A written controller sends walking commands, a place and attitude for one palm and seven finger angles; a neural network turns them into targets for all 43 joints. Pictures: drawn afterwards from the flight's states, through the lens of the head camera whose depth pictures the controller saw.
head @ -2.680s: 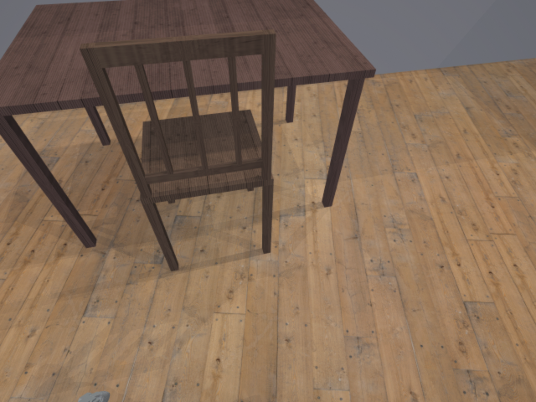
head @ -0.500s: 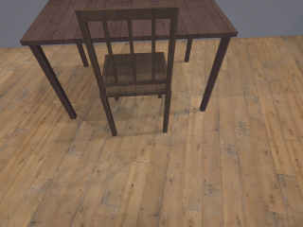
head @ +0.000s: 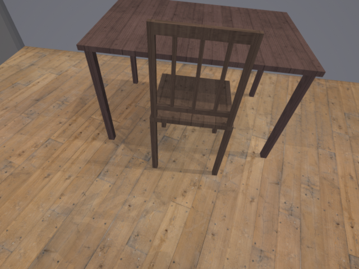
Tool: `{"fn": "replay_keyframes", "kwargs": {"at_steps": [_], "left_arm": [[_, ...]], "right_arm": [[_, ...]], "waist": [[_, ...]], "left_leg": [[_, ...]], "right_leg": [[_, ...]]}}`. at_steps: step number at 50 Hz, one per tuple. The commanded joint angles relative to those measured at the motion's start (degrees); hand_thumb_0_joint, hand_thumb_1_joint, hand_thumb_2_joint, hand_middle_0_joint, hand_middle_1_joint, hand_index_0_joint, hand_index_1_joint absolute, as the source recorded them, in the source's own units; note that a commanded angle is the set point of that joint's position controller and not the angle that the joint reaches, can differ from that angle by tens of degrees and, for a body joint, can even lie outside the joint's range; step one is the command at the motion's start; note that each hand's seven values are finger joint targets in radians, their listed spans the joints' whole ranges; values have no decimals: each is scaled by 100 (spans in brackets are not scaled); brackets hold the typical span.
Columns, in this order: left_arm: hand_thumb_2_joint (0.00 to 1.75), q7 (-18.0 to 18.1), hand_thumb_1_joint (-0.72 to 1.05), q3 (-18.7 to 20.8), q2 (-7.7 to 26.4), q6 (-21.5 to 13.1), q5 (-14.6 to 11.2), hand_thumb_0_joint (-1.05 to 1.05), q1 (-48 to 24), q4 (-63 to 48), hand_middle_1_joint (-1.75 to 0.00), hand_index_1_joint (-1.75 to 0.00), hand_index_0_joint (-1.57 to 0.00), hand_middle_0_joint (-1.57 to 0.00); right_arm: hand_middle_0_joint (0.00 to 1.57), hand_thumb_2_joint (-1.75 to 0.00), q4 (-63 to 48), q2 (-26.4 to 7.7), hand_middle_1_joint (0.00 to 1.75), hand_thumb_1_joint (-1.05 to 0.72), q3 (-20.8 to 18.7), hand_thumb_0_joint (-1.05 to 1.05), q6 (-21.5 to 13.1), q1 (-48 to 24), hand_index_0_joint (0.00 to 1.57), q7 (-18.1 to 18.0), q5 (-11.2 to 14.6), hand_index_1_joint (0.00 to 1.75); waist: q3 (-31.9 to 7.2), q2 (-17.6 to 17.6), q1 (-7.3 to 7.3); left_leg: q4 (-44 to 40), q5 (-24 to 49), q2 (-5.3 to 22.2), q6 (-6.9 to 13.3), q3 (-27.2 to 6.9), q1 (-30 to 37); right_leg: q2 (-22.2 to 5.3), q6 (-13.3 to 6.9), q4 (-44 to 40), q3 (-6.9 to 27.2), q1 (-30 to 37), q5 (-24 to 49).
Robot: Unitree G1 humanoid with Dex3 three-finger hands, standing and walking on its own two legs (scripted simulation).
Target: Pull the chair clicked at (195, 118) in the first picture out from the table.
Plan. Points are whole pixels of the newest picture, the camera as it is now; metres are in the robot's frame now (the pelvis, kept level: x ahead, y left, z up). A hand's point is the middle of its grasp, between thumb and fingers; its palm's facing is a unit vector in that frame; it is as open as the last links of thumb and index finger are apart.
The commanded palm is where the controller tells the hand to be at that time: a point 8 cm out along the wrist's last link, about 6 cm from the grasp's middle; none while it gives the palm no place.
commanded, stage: take the last steps up to it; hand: left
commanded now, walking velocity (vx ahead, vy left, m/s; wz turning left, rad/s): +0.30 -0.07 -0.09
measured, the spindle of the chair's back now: (197, 78) +0.85 +0.02 -0.04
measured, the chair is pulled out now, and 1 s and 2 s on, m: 0.00 0.00 0.00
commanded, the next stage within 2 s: come to a stop and stand still in 1.10 s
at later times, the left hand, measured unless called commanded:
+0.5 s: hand (146, 219) +0.28 +0.12 -0.16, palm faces -0.05 -0.97 -0.22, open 7.4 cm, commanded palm none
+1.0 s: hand (149, 243) +0.22 +0.10 -0.18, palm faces +0.11 -0.99 -0.11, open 7.4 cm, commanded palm none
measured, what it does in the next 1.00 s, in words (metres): walks ahead: right foot, then left foot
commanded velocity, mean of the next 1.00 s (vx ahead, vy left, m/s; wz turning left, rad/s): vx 0.28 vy -0.03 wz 0.01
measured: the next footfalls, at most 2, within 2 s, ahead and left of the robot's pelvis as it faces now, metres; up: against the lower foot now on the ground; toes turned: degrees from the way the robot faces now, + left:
right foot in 0.42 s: +0.28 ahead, -0.15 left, +0.00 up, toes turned -11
left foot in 0.98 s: +0.39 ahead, +0.05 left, +0.00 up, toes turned +6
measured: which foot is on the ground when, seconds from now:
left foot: down 0.00-0.42, up 0.44-0.96, down 0.98-1.00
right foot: up 0.00-0.40, down 0.42-1.00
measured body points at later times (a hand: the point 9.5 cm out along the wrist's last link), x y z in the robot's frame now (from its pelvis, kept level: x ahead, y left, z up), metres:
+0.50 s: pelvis +0.15 -0.06 -0.01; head +0.17 -0.08 +0.43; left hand +0.28 +0.18 -0.14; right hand +0.03 -0.25 -0.17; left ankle +0.02 +0.10 -0.67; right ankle +0.24 -0.14 -0.73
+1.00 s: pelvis +0.31 -0.05 +0.00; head +0.32 -0.02 +0.45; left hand +0.22 +0.15 -0.16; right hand +0.40 -0.28 -0.13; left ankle +0.35 +0.05 -0.74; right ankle +0.24 -0.14 -0.73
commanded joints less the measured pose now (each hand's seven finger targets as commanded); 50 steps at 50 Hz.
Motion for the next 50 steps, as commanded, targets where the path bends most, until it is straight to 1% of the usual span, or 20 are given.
{"fn": "replay_keyframes", "kwargs": {"at_steps": [1, 4, 6, 12, 16, 19, 20, 21, 22, 23, 24, 26, 29, 32, 42, 45, 47, 48, 49, 50], "left_arm": [[90, -5, 90, 121, 476, -155, 75, 0, -907, -745, -30, -30, -20, -20], [90, -111, 90, 162, 320, -95, 83, 0, -681, -374, -30, -30, -20, -20], [90, -137, 90, 175, 250, -51, 57, 0, -597, -304, -30, -30, -20, -20], [90, -180, 90, 147, 241, -6, 29, 0, -1516, -654, -30, -30, -20, -20], [90, -180, 90, 182, 358, -51, -24, 0, -2066, -850, -30, -30, -20, -20], [90, -165, 90, 275, 543, -139, 4, 0, -1161, -572, -30, -30, -20, -20], [90, -132, 90, 357, 785, -217, 34, 0, -428, -328, -30, -30, -20, -20], [90, -49, 90, 527, 1410, -288, 66, 0, 258, -174, -30, -30, -20, -20], [90, -13, 90, 569, 1789, -275, -40, 0, 519, -152, -30, -30, -20, -20], [90, 16, 90, 543, 1635, -243, -86, 0, 20, -259, -30, -30, -20, -20], [90, 27, 90, 466, 1359, -244, -74, 0, -493, -382, -30, -30, -20, -20], [90, 80, 90, 324, 894, -250, -66, 0, -1267, -607, -30, -30, -20, -20], [90, 81, 90, 189, 586, -321, -28, 0, -1349, -608, -30, -30, -20, -20], [90, 98, 90, 230, 566, -361, -4, 0, -1162, -557, -30, -30, -20, -20], [90, 65, 90, 242, 759, -379, 45, 0, -346, -249, -30, -30, -20, -20], [90, 59, 90, 240, 743, -343, 26, 0, -232, -144, -30, -30, -20, -20], [90, 54, 90, 230, 673, -306, -4, 0, -333, -109, -30, -30, -20, -20], [90, 44, 90, 191, 549, -300, -21, 0, -334, -94, -30, -30, -20, -20], [90, 12, 90, 145, 322, -302, -51, 0, -291, -183, -30, -30, -20, -20], [90, 1, 90, 76, 180, -348, -43, 0, -445, -337, -30, -30, -20, -20]], "right_arm": [[20, -90, 184, -1238, 30, -90, -277, 0, -52, 1725, 20, -161, -8, 30], [20, -90, 130, -527, 30, -90, -76, 0, -196, 1074, 20, -195, 18, 30], [20, -90, 177, -374, 30, -90, -71, 0, -283, 1180, 20, -235, 46, 30], [20, -90, 416, -506, 30, -90, -58, 0, -320, 1581, 20, -255, 4, 30], [20, -90, 521, -632, 30, -90, -121, 0, -264, 1685, 20, -229, -65, 30], [20, -90, 536, -749, 30, -90, -150, 0, -217, 1521, 20, -212, -41, 30], [20, -90, 546, -636, 30, -90, -138, 0, -220, 1565, 20, -176, -6, 30], [20, -90, 444, -296, 30, -90, -70, 0, -219, 1747, 20, -102, 57, 30], [20, -90, 258, -240, 30, -90, -44, 0, -187, 1663, 20, -115, 95, 30], [20, -90, 265, -347, 30, -90, -91, 0, -164, 1398, 20, -110, 98, 30], [20, -90, 254, -268, 30, -90, -118, 0, -157, 1100, 20, -73, 78, 30], [20, -90, 324, -88, 30, -90, -127, 0, -27, 1195, 20, -75, -6, 30], [20, -90, 459, 52, 30, -90, -112, 0, 145, 1542, 20, -52, -62, 30], [20, -90, 331, 42, 30, -90, -151, 0, 183, 1344, 20, -13, -77, 30], [20, -90, -252, -79, 30, -90, -114, 0, -8, -191, 20, 98, -26, 30], [20, -90, -240, -71, 30, -90, -68, 0, -75, -158, 20, 64, -11, 30], [20, -90, -39, -115, 30, -90, -45, 0, -132, 319, 20, 8, -19, 30], [20, -90, 137, -293, 30, -90, -68, 0, -179, 815, 20, -43, -31, 30], [20, -90, 237, -791, 30, -90, -176, 0, -228, 1372, 20, -113, -80, 30], [20, -90, 281, -1122, 30, -90, -228, 0, -184, 1713, 20, -164, -35, 30]], "waist": [[496, 936, -812], [861, 869, -414], [761, 742, -322], [997, 857, -400], [967, 867, -530], [437, 600, -43], [-26, 172, 277], [-732, -1275, 518], [-1079, -1618, 447], [-696, -1015, 352], [-304, -747, 203], [188, 34, -273], [423, -328, -570], [424, -280, -582], [576, -56, -108], [414, -132, -139], [311, -167, -365], [65, 166, -564], [-264, 1119, -748], [-391, 1727, -782]], "left_leg": [[-2168, -1110, 2327, 1142, -2840, 1523], [-2220, 295, 1474, 748, -1329, 704], [-2117, 1539, 1300, 740, -801, 799], [-2024, 2375, 1296, 823, -389, 1014], [-1810, 2263, 1432, 785, -425, 830], [-479, 2776, 1186, 578, -88, 515], [634, 2464, 869, 391, 114, 4], [2449, 442, 262, 159, 527, -1200], [4046, -1650, -120, 137, -6, -1805], [4578, -1285, 197, 251, -468, -1956], [4724, -785, 383, 236, -476, -2025], [4475, -140, 596, 142, -534, -1685], [3935, 357, 589, -7, -383, -1383], [3347, 537, 586, -75, -304, -1585], [1175, 174, 345, 9, -133, -1699], [535, 156, 144, 84, 23, -1141], [-196, 561, -63, 145, 196, -65], [-582, 725, 72, 252, -37, 778], [-957, 1192, 1137, 721, -1461, 1744], [-1392, 2384, 2120, 1339, -2620, 2342]], "right_leg": [[-208, -112, 2800, 425, -3208, -756], [-395, 11, 3195, 537, -2834, 575], [-360, 115, 3148, 446, -2767, 927], [-410, 144, 1758, 194, -2890, 1239], [-249, -26, 652, 23, -2007, 1044], [139, -171, 39, -244, -308, 1232], [65, -271, -140, -52, 874, 1245], [-1330, -731, -713, 1737, 2035, 672], [-2309, -1139, -1681, 3473, 2049, 412], [-2162, -1185, -1911, 3286, 1444, -421], [-1969, -1098, -2058, 2973, 710, -716], [-1650, -968, -2186, 1982, -474, -298], [-1238, -756, -2466, 970, -1158, 338], [-1187, -900, -2640, 880, -1010, 311], [-1380, -1165, -2407, 1169, 171, 809], [-1245, -1068, -1964, 973, 378, 1533], [-918, -813, -1319, 596, -19, 1899], [-661, -641, -404, 358, -282, 2217], [-114, -339, 1007, -36, -1325, 1245], [301, -153, 2348, -206, -2482, -957]]}}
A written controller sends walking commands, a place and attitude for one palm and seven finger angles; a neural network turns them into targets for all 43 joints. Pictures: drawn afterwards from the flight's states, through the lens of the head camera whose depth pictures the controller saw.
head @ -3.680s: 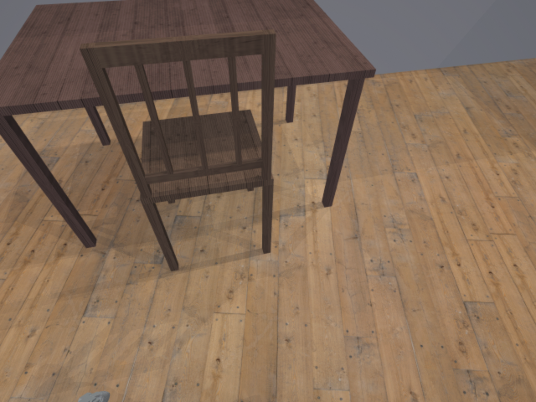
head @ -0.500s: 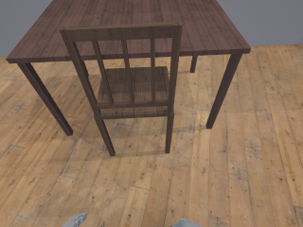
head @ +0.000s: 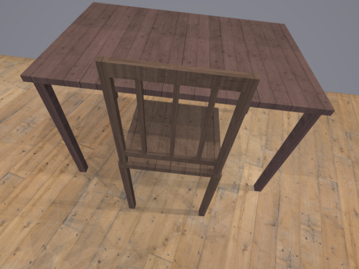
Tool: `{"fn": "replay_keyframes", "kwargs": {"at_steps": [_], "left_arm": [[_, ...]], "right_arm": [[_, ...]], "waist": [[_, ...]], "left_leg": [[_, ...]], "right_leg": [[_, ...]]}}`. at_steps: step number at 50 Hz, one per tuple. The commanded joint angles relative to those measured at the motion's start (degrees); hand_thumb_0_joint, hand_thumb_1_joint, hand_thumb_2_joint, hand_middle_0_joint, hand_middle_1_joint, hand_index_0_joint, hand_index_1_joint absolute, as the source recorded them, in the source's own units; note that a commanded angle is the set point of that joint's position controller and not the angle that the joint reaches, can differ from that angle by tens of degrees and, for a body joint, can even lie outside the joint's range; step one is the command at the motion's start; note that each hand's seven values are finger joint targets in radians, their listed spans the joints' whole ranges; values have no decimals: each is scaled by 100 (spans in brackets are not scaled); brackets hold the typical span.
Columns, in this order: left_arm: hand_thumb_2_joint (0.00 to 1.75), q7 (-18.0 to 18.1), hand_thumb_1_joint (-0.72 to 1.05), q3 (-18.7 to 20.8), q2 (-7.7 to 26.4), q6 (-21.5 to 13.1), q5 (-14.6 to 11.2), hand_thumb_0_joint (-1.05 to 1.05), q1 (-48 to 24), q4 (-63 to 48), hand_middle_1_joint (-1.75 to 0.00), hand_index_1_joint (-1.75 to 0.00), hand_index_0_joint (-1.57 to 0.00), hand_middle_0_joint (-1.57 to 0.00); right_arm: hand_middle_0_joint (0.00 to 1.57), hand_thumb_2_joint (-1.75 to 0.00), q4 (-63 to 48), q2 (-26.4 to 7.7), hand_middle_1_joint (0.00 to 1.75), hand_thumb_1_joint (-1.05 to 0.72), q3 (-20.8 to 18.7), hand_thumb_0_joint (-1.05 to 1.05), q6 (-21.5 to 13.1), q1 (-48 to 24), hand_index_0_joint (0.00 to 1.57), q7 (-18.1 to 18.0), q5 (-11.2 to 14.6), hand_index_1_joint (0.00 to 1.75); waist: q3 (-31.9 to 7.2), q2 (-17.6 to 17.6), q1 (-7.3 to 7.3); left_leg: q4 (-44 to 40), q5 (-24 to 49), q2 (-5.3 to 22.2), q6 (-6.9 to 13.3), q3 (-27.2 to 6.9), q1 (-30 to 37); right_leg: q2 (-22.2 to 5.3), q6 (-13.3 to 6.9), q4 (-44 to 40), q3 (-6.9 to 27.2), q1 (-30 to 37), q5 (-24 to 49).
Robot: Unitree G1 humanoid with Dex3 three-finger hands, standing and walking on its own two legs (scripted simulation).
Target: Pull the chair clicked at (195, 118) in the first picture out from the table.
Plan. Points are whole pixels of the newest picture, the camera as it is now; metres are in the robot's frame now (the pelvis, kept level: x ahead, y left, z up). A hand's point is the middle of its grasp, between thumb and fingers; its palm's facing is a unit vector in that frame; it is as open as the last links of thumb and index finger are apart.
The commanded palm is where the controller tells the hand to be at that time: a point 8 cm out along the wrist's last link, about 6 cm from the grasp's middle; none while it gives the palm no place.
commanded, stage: take the last steps up to it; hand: left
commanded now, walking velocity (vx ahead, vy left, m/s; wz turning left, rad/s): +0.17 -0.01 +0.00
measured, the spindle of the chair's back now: (173, 125) +0.54 +0.08 -0.05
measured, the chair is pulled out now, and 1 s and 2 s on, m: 0.00 0.00 0.00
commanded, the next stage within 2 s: come to a stop and stand still in 0.10 s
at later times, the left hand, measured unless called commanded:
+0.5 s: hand (123, 260) +0.17 +0.15 -0.16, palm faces +0.01 -0.97 -0.23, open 7.4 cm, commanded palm none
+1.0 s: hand out of the picture +0.04 +0.20 -0.17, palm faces +0.05 -0.98 -0.17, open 7.4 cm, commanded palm none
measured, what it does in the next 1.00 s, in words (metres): steps on the spot: right foot, then left foot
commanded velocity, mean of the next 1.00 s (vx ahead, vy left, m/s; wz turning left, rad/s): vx -0.01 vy -0.03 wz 0.00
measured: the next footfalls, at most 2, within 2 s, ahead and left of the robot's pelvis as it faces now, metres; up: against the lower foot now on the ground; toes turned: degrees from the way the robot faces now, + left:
right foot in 0.34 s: +0.17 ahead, -0.13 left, +0.00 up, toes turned -5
left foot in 0.74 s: +0.13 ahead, +0.09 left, +0.00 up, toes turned +1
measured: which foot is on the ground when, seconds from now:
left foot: down 0.00-0.48, up 0.50-0.72, down 0.74-1.00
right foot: down 0.00-0.00, up 0.02-0.32, down 0.34-0.74, up 0.76-1.00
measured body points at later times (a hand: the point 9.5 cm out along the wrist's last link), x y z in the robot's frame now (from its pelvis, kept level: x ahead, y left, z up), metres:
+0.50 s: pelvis +0.10 -0.03 +0.00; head +0.12 -0.04 +0.45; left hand +0.17 +0.21 -0.15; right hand +0.08 -0.23 -0.17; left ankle +0.04 +0.10 -0.73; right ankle +0.13 -0.13 -0.73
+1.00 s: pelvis +0.06 +0.02 +0.01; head +0.07 +0.05 +0.46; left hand +0.04 +0.26 -0.16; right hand +0.05 -0.19 -0.14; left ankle +0.04 +0.11 -0.73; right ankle +0.01 -0.11 -0.69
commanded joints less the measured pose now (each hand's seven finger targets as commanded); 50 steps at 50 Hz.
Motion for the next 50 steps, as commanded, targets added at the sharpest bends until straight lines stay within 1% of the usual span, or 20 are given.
{"fn": "replay_keyframes", "kwargs": {"at_steps": [1, 3, 6, 11, 14, 16, 18, 19, 21, 25, 28, 30, 33, 35, 36, 37, 38, 40, 42, 50], "left_arm": [[90, 48, 90, 35, 460, -129, 30, 0, -361, -576, -30, -30, -20, -20], [90, 34, 90, 84, 386, -67, 46, 0, -478, -413, -30, -30, -20, -20], [90, 3, 90, 75, 186, 61, 49, 0, -229, -323, -30, -30, -20, -20], [90, 29, 90, 13, 147, 140, 42, 0, -659, -516, -30, -30, -20, -20], [90, 109, 90, -30, 148, 149, 24, 0, -647, -439, -30, -30, -20, -20], [90, 155, 90, 5, 461, 104, 22, 0, -413, -318, -30, -30, -20, -20], [90, 195, 90, 16, 892, 53, 3, 0, -499, -287, -30, -30, -20, -20], [90, 185, 90, 23, 1006, 96, -13, 0, -671, -360, -30, -30, -20, -20], [90, 242, 90, 47, 995, 113, -25, 0, -861, -411, -30, -30, -20, -20], [90, 330, 90, 160, 1136, 184, -3, 0, -938, -519, -30, -30, -20, -20], [90, 376, 90, 273, 1196, 244, 58, 0, -1056, -646, -30, -30, -20, -20], [90, 374, 90, 313, 1200, 292, 94, 0, -1272, -786, -30, -30, -20, -20], [90, 343, 90, 299, 1166, 349, 107, 0, -1519, -949, -30, -30, -20, -20], [90, 305, 90, 231, 981, 392, 47, 0, -1625, -966, -30, -30, -20, -20], [90, 264, 90, 167, 722, 415, 9, 0, -1591, -975, -30, -30, -20, -20], [90, 233, 90, 127, 407, 461, -28, 0, -1557, -1039, -30, -30, -20, -20], [90, 230, 90, 124, 395, 469, 7, 0, -1584, -1020, -30, -30, -20, -20], [90, 182, 90, 160, 494, 510, 86, 0, -1299, -762, -30, -30, -20, -20], [90, 122, 90, 148, 497, 451, 70, 0, -1015, -637, -30, -30, -20, -20], [90, 103, 90, 39, 416, 396, 28, 0, -1003, -579, -30, -30, -20, -20]], "right_arm": [[20, -90, 211, -1262, 30, -90, -239, 0, -3, 1850, 20, -195, 47, 30], [20, -90, 143, -696, 30, -90, -78, 0, -69, 1146, 20, -220, 57, 30], [20, -90, 58, -508, 30, -90, -61, 0, -128, 850, 20, -229, 81, 30], [20, -90, 129, -635, 30, -90, -47, 0, -80, 883, 20, -227, 43, 30], [20, -90, 199, -652, 30, -90, -27, 0, 25, 849, 20, -265, 28, 30], [20, -90, 265, -538, 30, -90, 8, 0, 79, 841, 20, -266, 75, 30], [20, -90, 284, -311, 30, -90, 9, 0, 173, 1076, 20, -242, 158, 30], [20, -90, 314, -284, 30, -90, -22, 0, 222, 1217, 20, -232, 165, 30], [20, -90, 386, -258, 30, -90, -47, 0, 347, 1239, 20, -246, 157, 30], [20, -90, 300, -318, 30, -90, -127, 0, 460, 1214, 20, -264, 129, 30], [20, -90, 146, -309, 30, -90, -168, 0, 515, 971, 20, -262, 126, 30], [20, -90, 83, -238, 30, -90, -185, 0, 523, 1008, 20, -235, 135, 30], [20, -90, 69, -165, 30, -90, -161, 0, 482, 1249, 20, -190, 127, 30], [20, -90, 181, -149, 30, -90, -116, 0, 388, 1562, 20, -183, 105, 30], [20, -90, 168, -306, 30, -90, -123, 0, 337, 1499, 20, -196, 73, 30], [20, -90, 17, -717, 30, -90, -169, 0, 294, 1336, 20, -199, -6, 30], [20, -90, -142, -853, 30, -90, -138, 0, 305, 881, 20, -212, -43, 30], [20, -90, -127, -652, 30, -90, -55, 0, 227, 563, 20, -269, -26, 30], [20, -90, -122, -659, 30, -90, -34, 0, 180, 627, 20, -295, 1, 30], [20, -90, 236, -692, 30, -90, -86, 0, 131, 1405, 20, -384, 1, 30]], "waist": [[-268, 936, -748], [109, 769, -457], [172, 578, -197], [165, 816, -266], [14, 715, -213], [-10, 319, -65], [-160, -256, -282], [-64, -37, -366], [-193, -897, -377], [-541, -1017, -232], [-534, -711, -127], [-541, -689, -199], [-535, -653, -356], [-418, -454, -509], [-264, 222, -489], [114, 1425, -471], [456, 1522, -351], [708, 1157, -182], [631, 727, -156], [172, 702, -520]], "left_leg": [[-1400, 1938, 2240, 1455, -2597, 2451], [-1647, 1883, 1657, 1148, -1748, 1445], [-1740, 2468, 1228, 941, -897, 843], [-1580, 2633, 1045, 930, -602, 787], [-1034, 3048, 906, 634, -523, 756], [-574, 2052, 615, 187, -425, 484], [-583, -280, 104, -205, -376, 126], [-692, -487, -18, -216, -419, 247], [-336, -202, 32, -299, -242, 468], [681, -1540, -99, -408, -212, 148], [1693, -1979, -145, -428, -445, -196], [1680, -1829, -174, -424, -509, -89], [703, -1122, -249, -387, -363, 529], [-747, -140, -270, -333, -261, 1418], [-1281, -472, 97, -203, -747, 1299], [-2185, -1369, 1023, 110, -2044, 424], [-2551, -1840, 1393, 445, -2443, -470], [-2606, -1761, 1081, 290, -2086, -462], [-2399, -1319, 1005, 436, -1804, 35], [-1810, 1171, 1258, 788, -1592, 1455]], "right_leg": [[-274, -14, 3477, 590, -2868, -1428], [-560, 50, 3707, 881, -2691, -703], [-605, 202, 3397, 823, -2197, 24], [-512, 246, 1805, 622, -1691, 154], [-332, 287, 751, 550, -867, 776], [-480, 316, -290, 758, -121, 2079], [-1430, -144, -89, 1736, 171, 4398], [-1533, -258, -40, 1599, -76, 4481], [-1439, -340, -56, 1569, -103, 5058], [-1937, -794, -269, 1906, 333, 5858], [-2130, -1150, -397, 2048, 229, 5558], [-2031, -1116, -475, 1873, -65, 4786], [-1754, -809, -589, 1783, -695, 2851], [-1224, -311, -350, 1502, -1405, 972], [-733, -18, -26, 1240, -1678, -86], [-193, 274, 789, 833, -1798, -492], [-83, 275, 1455, 1001, -1493, -480], [-171, 243, 2259, 1415, -1632, -42], [-132, 267, 2588, 1392, -1960, 128], [-279, 355, 1622, 1093, -1943, -399]]}}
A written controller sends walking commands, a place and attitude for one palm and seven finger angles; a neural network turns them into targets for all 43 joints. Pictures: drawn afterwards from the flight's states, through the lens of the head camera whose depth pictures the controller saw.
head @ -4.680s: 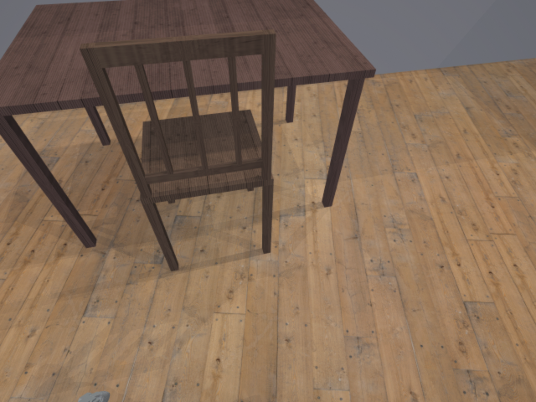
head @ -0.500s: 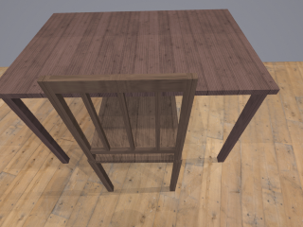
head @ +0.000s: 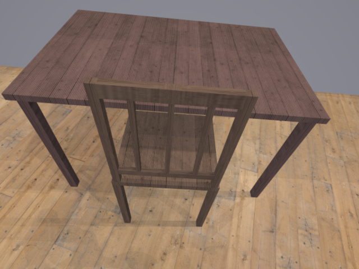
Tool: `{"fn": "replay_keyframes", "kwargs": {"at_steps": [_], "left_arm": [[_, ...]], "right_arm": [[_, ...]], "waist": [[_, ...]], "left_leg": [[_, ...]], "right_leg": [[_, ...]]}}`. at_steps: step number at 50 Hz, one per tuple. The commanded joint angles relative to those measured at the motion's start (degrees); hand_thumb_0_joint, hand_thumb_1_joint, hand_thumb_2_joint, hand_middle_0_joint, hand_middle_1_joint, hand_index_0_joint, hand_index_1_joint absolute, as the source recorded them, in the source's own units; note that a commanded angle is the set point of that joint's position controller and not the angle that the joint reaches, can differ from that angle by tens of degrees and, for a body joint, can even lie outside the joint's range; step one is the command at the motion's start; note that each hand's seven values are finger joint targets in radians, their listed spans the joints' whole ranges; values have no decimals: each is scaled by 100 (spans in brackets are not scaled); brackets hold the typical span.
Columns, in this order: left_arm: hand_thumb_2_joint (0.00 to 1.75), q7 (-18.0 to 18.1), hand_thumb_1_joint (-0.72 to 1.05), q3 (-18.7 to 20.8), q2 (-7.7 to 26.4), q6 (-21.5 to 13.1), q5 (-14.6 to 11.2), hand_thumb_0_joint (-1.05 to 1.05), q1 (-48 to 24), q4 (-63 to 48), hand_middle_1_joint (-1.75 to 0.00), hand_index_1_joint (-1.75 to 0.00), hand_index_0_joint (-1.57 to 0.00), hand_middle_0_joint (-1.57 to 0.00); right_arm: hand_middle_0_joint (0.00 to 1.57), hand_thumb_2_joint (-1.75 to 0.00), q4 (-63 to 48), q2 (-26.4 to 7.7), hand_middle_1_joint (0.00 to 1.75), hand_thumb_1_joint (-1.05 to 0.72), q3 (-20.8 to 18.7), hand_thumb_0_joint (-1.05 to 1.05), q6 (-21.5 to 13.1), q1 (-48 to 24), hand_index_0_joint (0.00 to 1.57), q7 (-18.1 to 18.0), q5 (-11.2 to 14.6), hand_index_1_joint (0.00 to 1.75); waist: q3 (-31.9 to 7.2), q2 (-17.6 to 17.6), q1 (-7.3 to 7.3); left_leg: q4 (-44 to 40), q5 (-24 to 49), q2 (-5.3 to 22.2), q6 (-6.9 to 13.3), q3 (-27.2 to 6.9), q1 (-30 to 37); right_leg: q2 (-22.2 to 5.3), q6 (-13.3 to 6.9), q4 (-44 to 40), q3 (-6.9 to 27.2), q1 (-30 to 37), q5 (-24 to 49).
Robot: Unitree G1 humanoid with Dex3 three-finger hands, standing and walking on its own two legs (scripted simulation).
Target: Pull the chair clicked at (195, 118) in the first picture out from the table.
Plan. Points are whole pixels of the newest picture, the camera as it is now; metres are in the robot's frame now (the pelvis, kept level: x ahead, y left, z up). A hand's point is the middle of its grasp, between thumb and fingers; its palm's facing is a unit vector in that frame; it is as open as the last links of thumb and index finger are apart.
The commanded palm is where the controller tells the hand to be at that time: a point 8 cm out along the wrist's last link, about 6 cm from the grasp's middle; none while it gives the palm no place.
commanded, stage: come to a stop and stand still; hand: left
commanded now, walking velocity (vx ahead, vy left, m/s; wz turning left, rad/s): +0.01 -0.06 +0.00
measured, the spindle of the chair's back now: (168, 142) +0.49 +0.06 -0.06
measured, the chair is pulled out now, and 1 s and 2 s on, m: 0.00 0.00 0.00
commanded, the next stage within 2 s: look again from close up in 0.80 s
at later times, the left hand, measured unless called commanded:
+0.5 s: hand out of the picture +0.02 +0.12 -0.18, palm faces +0.01 -0.97 -0.23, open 7.3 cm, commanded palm none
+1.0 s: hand out of the picture -0.01 +0.11 -0.18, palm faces +0.02 -0.98 -0.18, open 7.4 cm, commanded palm none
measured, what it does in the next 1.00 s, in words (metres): steps on the spot: right foot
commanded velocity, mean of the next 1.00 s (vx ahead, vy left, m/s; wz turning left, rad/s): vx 0.00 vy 0.00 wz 0.00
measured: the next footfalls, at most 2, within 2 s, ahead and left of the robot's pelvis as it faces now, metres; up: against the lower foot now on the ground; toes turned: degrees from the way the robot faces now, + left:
right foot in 0.16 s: +0.01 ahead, -0.13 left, +0.00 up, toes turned -3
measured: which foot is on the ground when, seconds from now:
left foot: down 0.00-1.00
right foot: up 0.00-0.14, down 0.16-1.00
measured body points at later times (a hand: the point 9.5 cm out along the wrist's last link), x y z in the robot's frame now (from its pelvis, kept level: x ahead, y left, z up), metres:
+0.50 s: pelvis +0.01 -0.05 -0.01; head +0.02 -0.07 +0.44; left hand +0.02 +0.17 -0.16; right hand +0.01 -0.27 -0.18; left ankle -0.02 +0.08 -0.75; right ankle -0.05 -0.13 -0.75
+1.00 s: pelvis +0.01 -0.06 -0.01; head +0.01 -0.06 +0.44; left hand -0.01 +0.16 -0.17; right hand +0.01 -0.28 -0.17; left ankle -0.02 +0.08 -0.75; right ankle -0.05 -0.13 -0.75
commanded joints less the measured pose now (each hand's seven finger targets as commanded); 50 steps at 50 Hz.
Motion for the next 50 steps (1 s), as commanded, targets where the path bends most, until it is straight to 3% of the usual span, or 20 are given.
{"fn": "replay_keyframes", "kwargs": {"at_steps": [1, 3, 5, 6, 7, 8, 9, 10, 11, 12, 14, 15, 17, 21, 25, 35, 36, 38, 41, 50], "left_arm": [[90, 0, 90, -64, 74, -124, -17, 0, -218, -295, -30, -30, -20, -20], [90, 9, 90, -92, -18, -135, -38, 0, -23, -223, -30, -30, -20, -20], [90, 34, 90, -97, -70, -164, -44, 0, 315, -45, -30, -30, -20, -20], [90, 49, 90, -107, -24, -203, -47, 0, 446, 23, -30, -30, -20, -20], [90, 271, 90, -214, 186, -357, 74, 0, 794, 256, -30, -30, -20, -20], [90, 230, 90, -232, 364, -401, 1, 0, 634, -30, -30, -30, -20, -20], [90, 195, 90, -235, 415, -400, -2, 0, 322, -174, -30, -30, -20, -20], [90, 176, 90, -270, 413, -434, -4, 0, 367, -194, -30, -30, -20, -20], [90, 179, 90, -264, 308, -532, 14, 0, 431, -128, -30, -30, -20, -20], [90, 189, 90, -273, 196, -579, -29, 0, 455, -108, -30, -30, -20, -20], [90, 206, 90, -298, 156, -609, -60, 0, 462, -112, -30, -30, -20, -20], [90, 210, 90, -297, 153, -610, -64, 0, 466, -115, -30, -30, -20, -20], [90, 212, 90, -304, 172, -581, -72, 0, 464, -102, -30, -30, -20, -20], [90, 197, 90, -304, 217, -543, -63, 0, 512, -95, -30, -30, -20, -20], [90, 198, 90, -296, 295, -535, -71, 0, 527, -111, -30, -30, -20, -20], [90, 197, 90, -265, 441, -517, -75, 0, 528, -153, -30, -30, -20, -20], [90, 195, 90, -266, 428, -522, -65, 0, 560, -149, -30, -30, -20, -20], [90, 190, 90, -277, 432, -503, -71, 0, 537, -140, -30, -30, -20, -20], [90, 181, 90, -282, 394, -500, -57, 0, 562, -124, -30, -30, -20, -20], [90, 163, 90, -313, 324, -487, -63, 0, 568, -76, -30, -30, -20, -20]], "right_arm": [[20, -90, -40, -951, 30, -90, -232, 0, -64, 481, 20, -72, -21, 30], [20, -90, 43, -1001, 30, -90, -241, 0, -33, 513, 20, -62, -27, 30], [20, -90, 113, -967, 30, -90, -239, 0, -13, 455, 20, -60, 12, 30], [20, -90, 145, -906, 30, -90, -216, 0, -12, 415, 20, -46, 55, 30], [20, -90, -227, -1226, 30, -90, -207, 0, -82, -286, 20, 78, 137, 30], [20, -90, -411, -735, 30, -90, -138, 0, -17, -237, 20, 167, 57, 30], [20, -90, -403, -620, 30, -90, -127, 0, -9, -21, 20, 194, 10, 30], [20, -90, -334, -579, 30, -90, -104, 0, -46, 124, 20, 220, 9, 30], [20, -90, -237, -524, 30, -90, -38, 0, -48, 367, 20, 215, 13, 30], [20, -90, -241, -572, 30, -90, -19, 0, -87, 410, 20, 199, 29, 30], [20, -90, -210, -640, 30, -90, -4, 0, -120, 425, 20, 150, 53, 30], [20, -90, -190, -661, 30, -90, 7, 0, -130, 437, 20, 129, 61, 30], [20, -90, -135, -642, 30, -90, 32, 0, -114, 366, 20, 103, 61, 30], [20, -90, -83, -588, 30, -90, 56, 0, -62, 219, 20, 92, 79, 30], [20, -90, -31, -677, 30, -90, 51, 0, -42, 136, 20, 94, 76, 30], [20, -90, 18, -766, 30, -90, 50, 0, -23, -21, 20, 81, 94, 30], [20, -90, 45, -720, 30, -90, 54, 0, -30, -49, 20, 82, 108, 30], [20, -90, 43, -772, 30, -90, 52, 0, -19, -60, 20, 79, 98, 30], [20, -90, 76, -717, 30, -90, 57, 0, -12, -84, 20, 83, 113, 30], [20, -90, 131, -773, 30, -90, 64, 0, -43, 24, 20, 85, 95, 30]], "waist": [[324, 959, -246], [78, 1069, -214], [-130, 1026, -83], [-91, 792, 2], [241, 683, 221], [373, 234, 58], [520, 555, -174], [256, 749, -185], [-147, 269, -259], [-365, -72, -244], [-409, -313, -243], [-315, -105, -232], [95, 383, -174], [544, 186, -117], [389, -11, -101], [125, 250, -60], [167, 171, -33], [205, 378, -40], [409, 253, -27], [374, 410, -26]], "left_leg": [[-638, 1445, 1751, 699, -1428, 482], [-478, 1667, 1683, 657, -1396, 477], [-225, 1621, 1522, 520, -1247, 349], [-3, 1451, 1374, 362, -1111, -8], [955, 1443, 1155, -19, -540, -236], [1117, -733, 630, -195, -386, -767], [1015, -813, 470, -219, -376, -729], [977, -328, 477, -191, -430, -512], [1168, 318, 591, -160, -437, -474], [1234, 617, 650, -146, -420, -408], [1127, 740, 664, -180, -415, -282], [1071, 918, 672, -189, -433, -233], [960, 1236, 700, -214, -436, -236], [736, 728, 688, -228, -396, -325], [664, 665, 676, -244, -357, -146], [505, 782, 696, -295, -295, 76], [478, 768, 710, -283, -271, 83], [459, 802, 727, -294, -292, 131], [347, 601, 734, -290, -290, 72], [181, 735, 788, -257, -414, 159]], "right_leg": [[-167, -1, -869, -90, -336, -555], [-85, -50, -1396, -190, 105, -501], [-54, -74, -2088, -267, 674, 171], [-70, -81, -2716, -267, 1167, 813], [-431, -178, -2871, 104, 639, 1326], [-673, -393, -3241, 660, 380, -270], [-734, -578, -3123, 722, 82, -857], [-611, -589, -2838, 561, 156, -275], [-510, -605, -2671, 387, 646, 920], [-553, -586, -2546, 360, 976, 1892], [-627, -533, -2326, 293, 1190, 3146], [-614, -509, -2223, 260, 1172, 3441], [-552, -492, -2187, 258, 924, 3277], [-517, -432, -2477, 310, 736, 2871], [-554, -368, -2591, 354, 900, 3036], [-592, -265, -2708, 365, 1213, 3442], [-563, -237, -2762, 350, 1197, 3395], [-572, -261, -2787, 360, 1121, 3178], [-533, -254, -2926, 381, 1003, 2834], [-514, -339, -2949, 323, 934, 2232]]}}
